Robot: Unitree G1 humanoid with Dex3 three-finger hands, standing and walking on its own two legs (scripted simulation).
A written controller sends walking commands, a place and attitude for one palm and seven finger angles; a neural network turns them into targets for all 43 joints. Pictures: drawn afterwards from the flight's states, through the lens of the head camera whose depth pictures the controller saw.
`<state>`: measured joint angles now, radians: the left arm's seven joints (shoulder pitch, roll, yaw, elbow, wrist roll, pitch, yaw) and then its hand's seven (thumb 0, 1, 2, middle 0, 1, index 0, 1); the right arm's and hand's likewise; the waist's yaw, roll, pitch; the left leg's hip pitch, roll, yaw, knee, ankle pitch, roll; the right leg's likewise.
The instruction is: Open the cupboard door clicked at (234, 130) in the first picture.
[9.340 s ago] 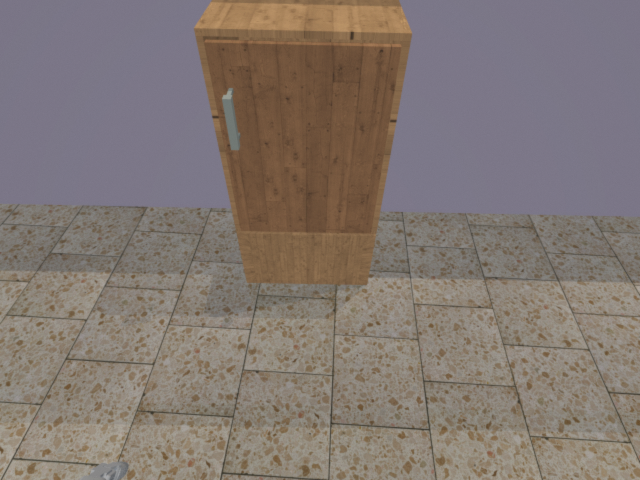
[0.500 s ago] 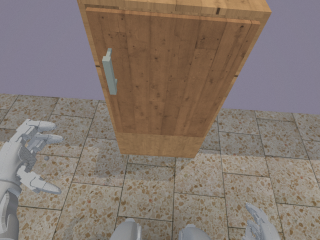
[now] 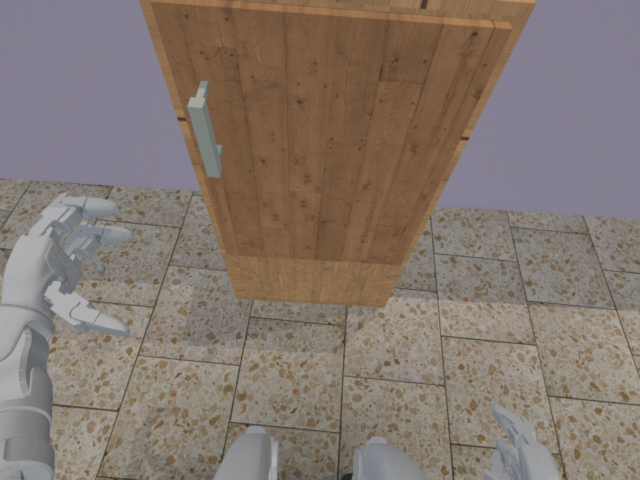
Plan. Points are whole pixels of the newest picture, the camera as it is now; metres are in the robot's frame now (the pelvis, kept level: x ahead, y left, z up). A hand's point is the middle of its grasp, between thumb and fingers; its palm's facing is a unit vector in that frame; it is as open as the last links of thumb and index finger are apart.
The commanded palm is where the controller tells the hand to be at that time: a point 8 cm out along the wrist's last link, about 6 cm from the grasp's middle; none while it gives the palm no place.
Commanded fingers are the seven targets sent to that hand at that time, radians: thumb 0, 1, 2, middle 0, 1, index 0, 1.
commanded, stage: move the hooked fingers beside the handle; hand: left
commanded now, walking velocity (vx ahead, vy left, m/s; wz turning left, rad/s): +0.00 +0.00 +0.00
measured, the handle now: (209, 131) +0.58 +0.19 +0.05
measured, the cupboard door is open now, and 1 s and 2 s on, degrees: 0 0 0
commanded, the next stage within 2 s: none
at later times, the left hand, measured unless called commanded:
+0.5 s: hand (127, 220) +0.41 +0.27 +0.05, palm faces -0.01 -1.00 -0.02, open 13.9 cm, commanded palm +0.39 +0.31 +0.05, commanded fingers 0.00 -0.50 0.30 -0.30 -1.20 -0.30 -1.20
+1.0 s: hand (145, 176) +0.49 +0.26 +0.04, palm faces +0.00 -1.00 -0.02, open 13.9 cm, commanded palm +0.47 +0.30 +0.05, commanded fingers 0.00 -0.50 0.30 -0.30 -1.20 -0.30 -1.20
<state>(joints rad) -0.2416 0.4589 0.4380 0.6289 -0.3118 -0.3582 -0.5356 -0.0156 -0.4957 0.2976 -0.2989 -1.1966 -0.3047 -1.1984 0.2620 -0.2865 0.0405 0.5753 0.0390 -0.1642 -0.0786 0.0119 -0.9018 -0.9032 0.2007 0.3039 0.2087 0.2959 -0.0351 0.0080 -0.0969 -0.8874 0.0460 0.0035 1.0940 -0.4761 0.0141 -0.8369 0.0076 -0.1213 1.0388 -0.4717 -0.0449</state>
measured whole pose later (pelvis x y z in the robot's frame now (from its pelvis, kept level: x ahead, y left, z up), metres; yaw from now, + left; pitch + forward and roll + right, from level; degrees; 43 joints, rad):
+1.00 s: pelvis +0.01 +0.02 -0.01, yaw -3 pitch +23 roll -4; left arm -0.76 0.61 0.49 1.10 -0.15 -0.42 -0.42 -0.02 -0.49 0.30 -0.30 -1.20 -0.30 -1.20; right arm 0.36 -0.28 0.04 0.62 0.01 0.02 -0.04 0.01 -0.90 -0.90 0.20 0.30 0.21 0.30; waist -0.15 0.01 -0.11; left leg -1.05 0.06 0.03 1.15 -0.50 0.04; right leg -1.00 0.02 -0.09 1.07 -0.47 -0.02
